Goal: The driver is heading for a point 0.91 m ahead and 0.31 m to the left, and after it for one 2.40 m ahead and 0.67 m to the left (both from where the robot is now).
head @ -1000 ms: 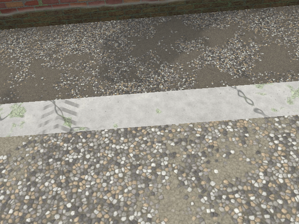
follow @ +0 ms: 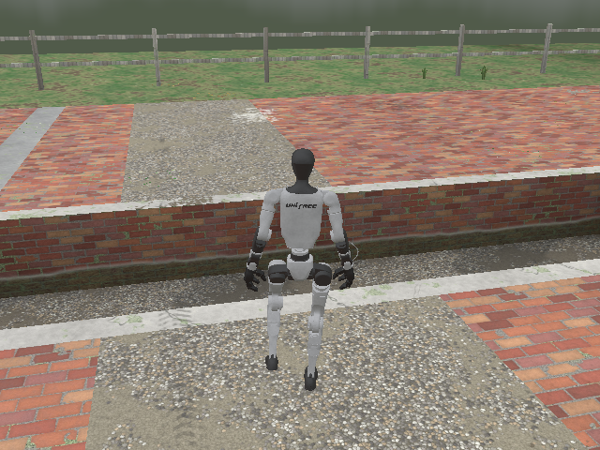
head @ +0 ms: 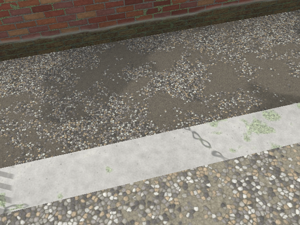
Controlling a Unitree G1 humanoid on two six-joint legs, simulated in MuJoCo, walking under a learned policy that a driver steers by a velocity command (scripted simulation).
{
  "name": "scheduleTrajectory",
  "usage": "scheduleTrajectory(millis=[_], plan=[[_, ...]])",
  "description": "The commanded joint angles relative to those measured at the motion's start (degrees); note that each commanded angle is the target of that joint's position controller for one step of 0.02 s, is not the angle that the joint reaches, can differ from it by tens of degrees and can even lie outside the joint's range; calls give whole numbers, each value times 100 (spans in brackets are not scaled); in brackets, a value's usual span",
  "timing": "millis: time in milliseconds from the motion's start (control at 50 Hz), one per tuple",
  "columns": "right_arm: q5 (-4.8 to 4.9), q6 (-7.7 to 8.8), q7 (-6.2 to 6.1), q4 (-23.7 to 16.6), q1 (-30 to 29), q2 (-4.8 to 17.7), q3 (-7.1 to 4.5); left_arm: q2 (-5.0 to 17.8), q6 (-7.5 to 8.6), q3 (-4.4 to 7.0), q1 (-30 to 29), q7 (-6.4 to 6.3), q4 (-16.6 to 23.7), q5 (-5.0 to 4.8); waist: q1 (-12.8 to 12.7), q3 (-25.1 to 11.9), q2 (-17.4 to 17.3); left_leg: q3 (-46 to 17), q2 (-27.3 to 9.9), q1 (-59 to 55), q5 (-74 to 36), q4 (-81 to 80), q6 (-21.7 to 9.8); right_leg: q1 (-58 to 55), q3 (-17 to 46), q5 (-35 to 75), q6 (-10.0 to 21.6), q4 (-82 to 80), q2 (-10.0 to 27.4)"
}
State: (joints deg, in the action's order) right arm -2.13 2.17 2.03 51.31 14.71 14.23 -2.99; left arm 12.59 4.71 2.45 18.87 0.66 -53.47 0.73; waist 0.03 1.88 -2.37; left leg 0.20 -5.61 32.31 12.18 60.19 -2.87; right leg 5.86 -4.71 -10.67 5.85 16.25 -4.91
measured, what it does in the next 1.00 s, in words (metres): walks ahead, turning left: left foot, then right foot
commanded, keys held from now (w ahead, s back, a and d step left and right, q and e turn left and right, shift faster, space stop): w+q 1.00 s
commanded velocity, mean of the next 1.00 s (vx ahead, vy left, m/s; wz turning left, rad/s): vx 0.50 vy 0.00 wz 0.45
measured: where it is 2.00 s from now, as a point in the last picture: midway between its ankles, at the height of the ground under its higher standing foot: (102, 188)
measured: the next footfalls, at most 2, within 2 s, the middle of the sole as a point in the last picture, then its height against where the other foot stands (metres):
left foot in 0.32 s outside the picture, level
right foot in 0.82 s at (158, 198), level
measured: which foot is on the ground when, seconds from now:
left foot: up 0.00-0.30, down 0.32-0.82, up 0.84-1.00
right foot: down 0.00-0.32, up 0.34-0.80, down 0.82-1.00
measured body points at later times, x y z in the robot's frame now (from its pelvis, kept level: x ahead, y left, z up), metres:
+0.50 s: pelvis +0.28 +0.05 -0.01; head +0.31 +0.06 +0.44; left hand +0.33 +0.32 -0.14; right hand +0.38 -0.21 -0.14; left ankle +0.29 +0.08 -0.75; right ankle +0.30 -0.10 -0.65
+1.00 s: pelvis +0.51 +0.07 -0.02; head +0.52 +0.06 +0.43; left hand +0.48 +0.35 -0.11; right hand +0.76 -0.11 -0.12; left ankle +0.42 +0.16 -0.63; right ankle +0.58 +0.00 -0.75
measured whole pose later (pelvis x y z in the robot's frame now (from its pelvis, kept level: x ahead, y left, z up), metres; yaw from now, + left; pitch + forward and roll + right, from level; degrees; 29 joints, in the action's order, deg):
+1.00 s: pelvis +0.51 +0.07 -0.02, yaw +31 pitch +1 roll -1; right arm -1.6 -2.3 -0.5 36.5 15.6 17.5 -3.9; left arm 13.4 3.2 1.0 15.5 -1.2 -39.9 1.7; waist 0.7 -0.9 -3.1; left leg -5.0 4.0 33.5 19.8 77.0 -2.4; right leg 18.4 -5.1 -14.0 2.7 31.8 -0.7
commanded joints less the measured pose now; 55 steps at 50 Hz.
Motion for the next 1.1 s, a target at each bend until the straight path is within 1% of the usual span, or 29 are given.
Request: scheduleTrajectory(millis=[20, 100, 200, 240, 280, 300, 320, 340, 360, 380, 400, 420, 440, 500, 580, 640, 700, 740, 780, 800, 820, 840, 860, 880, 900, 940, 980, 1060, 1100], plan=[[1, -38, 41, -296, -147, 239, -49, 603, 124, 98, 205, -17, 126, -22, 64, 327, 544, 74, -140, 731, -587, -326, 137, -34, 1005, 1368, 559, -1078, 1497], [84, 2, 68, -523, -925, 92, 45, 579, 159, 52, 497, -50, -43, 16, -119, 410, 527, 174, 130, 577, -1310, -1476, 87, -201, 353, 2248, 312, -1049, 1401], [51, 42, 88, -769, -1536, 68, 112, 600, 141, -3, 811, -176, -275, 44, -235, 459, 505, 556, 443, 342, -1260, -2469, -252, -1089, -93, 3661, 167, -741, 1656], [29, 46, 53, -713, -1255, 131, 83, 726, 102, 9, 802, -232, -329, 59, -64, 206, 665, 817, 782, -151, -698, -2584, -471, -1450, -284, 5392, 67, 12, 1717], [-10, 60, 13, -412, -162, 352, -24, 994, 9, 88, 612, -291, -269, 119, 406, -426, 790, 845, 1117, -1199, -211, -2707, -732, -1491, -414, 6281, 23, 1678, 1767], [-73, 91, -22, -194, 646, 530, -124, 1052, -36, 99, 478, -283, -201, 75, 811, -852, 682, 604, 1078, -2385, -353, -3147, -939, -837, -549, 5386, -17, 3008, 1697], [-108, 83, -110, -94, 1390, 1072, -296, 900, -10, 63, 514, -264, 10, 37, 1002, -1412, -23, -921, -126, -3699, -511, -3178, -1328, 458, -683, 2894, -128, 4935, 1328], [48, -2, -130, -198, 1080, 1419, -388, 517, 43, 27, 807, -152, 262, -67, 475, -1967, -1276, -3974, -1459, -5209, -1272, -3750, -2413, 2811, -89, -1976, -431, 6958, -11], [213, -63, -130, -244, 905, 1297, -397, 837, 67, 71, 329, -146, 387, 70, 574, -1706, -83, -3703, -1313, -4937, -1152, -3996, -2400, 3484, 773, -1565, -384, 7166, 325], [229, -75, -173, -260, 603, 1041, -336, 740, 128, 40, -14, -140, 561, 48, 434, -932, 93, -2996, -1210, -4124, -1108, -4175, -2181, 3632, 799, -1190, -367, 6863, 616], [200, -75, -179, -252, 408, 682, -242, 733, 144, 51, -75, -140, 571, 43, 177, -329, 496, -2535, -958, -3220, -1427, -4385, -1893, 3405, 751, -995, -396, 6293, 797], [208, -38, -218, -247, 282, 519, -193, 655, 43, 49, -137, -146, 630, 96, -33, -104, 527, -2149, -658, -2631, -1606, -4473, -1683, 3126, 785, -964, -460, 5860, 950], [203, 18, -233, -288, 218, 515, -178, 556, -98, 22, -29, -142, 641, 176, -187, -60, 411, -1897, -437, -2225, -1766, -4537, -1560, 2823, 757, -940, -545, 5621, 991], [153, 114, -337, -423, 403, 734, -219, 453, -318, -3, -281, -149, 938, 205, -250, -148, 233, -1494, -141, -1933, -2910, -4482, -1525, 2782, 542, -682, -819, 5051, 990], [209, 32, -394, -581, 781, 799, -213, 395, -355, -62, -1079, -174, 1340, 198, -29, -122, 37, -1375, 209, -1942, -3193, -4242, -1195, 3003, 404, 245, -1001, 3965, 922], [210, -37, -415, -683, 1141, 850, -228, 427, -358, -106, -1546, -183, 1575, 146, 226, -184, -154, -1598, 221, -2382, -3294, -3976, -1079, 3145, 444, 670, -988, 3313, 778], [142, -39, -388, -814, 1292, 863, -230, 462, -359, -139, -1885, -234, 1815, 80, 422, -293, -253, -1905, 145, -2876, -3592, -3524, -1118, 3172, 430, 479, -858, 2850, 584], [75, -75, -414, -950, 1239, 943, -249, 509, -313, -154, -1952, -238, 1991, 42, 408, -257, -243, -2232, 37, -2933, -3483, -3313, -1129, 2911, 483, 88, -715, 2462, 418], [79, -110, -435, -1177, 811, 1088, -276, 598, -212, -116, -1254, -226, 1874, 75, 19, -409, -222, -2323, 225, -2512, -3578, -2812, -930, 1640, 451, -265, -491, 1804, 155], [176, -92, -395, -1299, 533, 1139, -273, 692, -133, -64, -524, -241, 1722, 94, -481, -657, -43, -2190, 431, -2142, -3546, -2003, -713, 554, 488, 207, -353, 1225, 184], [349, -10, -359, -1532, 489, 736, -166, 1226, -66, 74, 388, -335, 1667, 182, -791, -1451, 683, -1716, 783, -1355, -2124, -321, -412, -976, 1768, 117, -1, 1012, 1466], [345, 34, -324, -1648, 1184, 335, -93, 1684, -138, 156, 424, -367, 1743, 107, -304, -2005, 1740, -1049, 1709, 142, 2341, 1084, -173, -2014, 4163, 519, 577, 511, 2950], [112, -11, -354, -1571, 1324, 795, -148, 1475, -246, 181, 27, -339, 1808, 4, -181, -1749, 1456, -1013, 1286, 785, 1987, 1815, -138, -1443, 4954, -654, 842, 414, 3035], [32, -64, -353, -1600, 767, 878, -177, 867, -277, 40, -298, -326, 1896, 0, -201, -965, 808, -916, 1072, 1026, 1425, 2159, -60, -756, 4120, -1074, 762, 367, 2726], [-3, -125, -318, -1720, 401, 820, -168, 580, -248, -47, -420, -284, 1878, 72, -176, -502, 483, -791, 950, 1061, 1108, 2150, -30, -138, 3251, -997, 662, 301, 2402], [38, -372, -248, -1782, 485, 577, -141, 605, -136, -20, -330, -227, 1742, 98, 69, -128, 714, -691, 731, 815, 838, 1951, 57, 765, 2181, -324, 466, 70, 1995], [45, -533, -238, -1786, 632, 524, -140, 723, -15, 28, -144, -161, 1592, 104, 215, -193, 787, -620, 771, 634, 568, 1966, 104, 1089, 1659, 472, 468, 51, 1908], [51, -615, -264, -1934, -7, 504, -148, 834, 12, 46, 33, -150, 1437, 62, 221, -86, 625, -720, 733, 1135, -249, 1438, 104, 985, 1043, 995, 352, 168, 2031], [-8, -602, -244, -1972, -192, 404, -96, 919, -9, 64, 197, -154, 1374, 49, 166, -181, 699, -643, 676, 1214, -557, 913, 87, 767, 785, 1370, 285, 354, 2075]])
Keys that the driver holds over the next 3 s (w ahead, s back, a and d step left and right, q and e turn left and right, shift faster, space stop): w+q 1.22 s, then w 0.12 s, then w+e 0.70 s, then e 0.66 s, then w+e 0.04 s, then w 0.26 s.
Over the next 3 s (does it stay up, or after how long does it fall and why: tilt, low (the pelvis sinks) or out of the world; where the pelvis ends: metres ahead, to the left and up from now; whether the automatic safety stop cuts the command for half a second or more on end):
stays up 0.61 0.29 -0.01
